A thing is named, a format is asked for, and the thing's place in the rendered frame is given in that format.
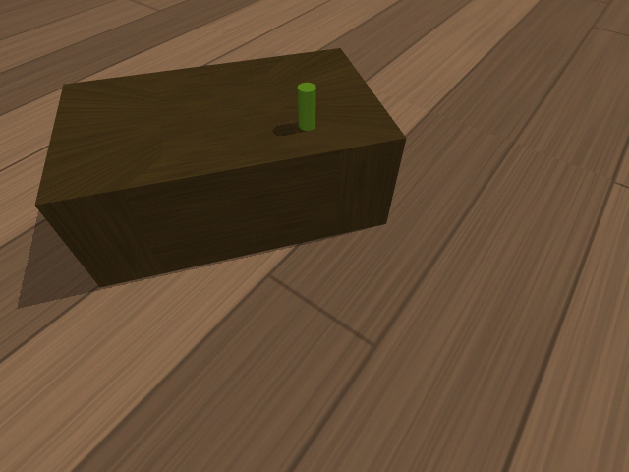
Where can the can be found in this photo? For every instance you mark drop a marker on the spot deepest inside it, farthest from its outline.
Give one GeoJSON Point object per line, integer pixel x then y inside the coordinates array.
{"type": "Point", "coordinates": [306, 106]}

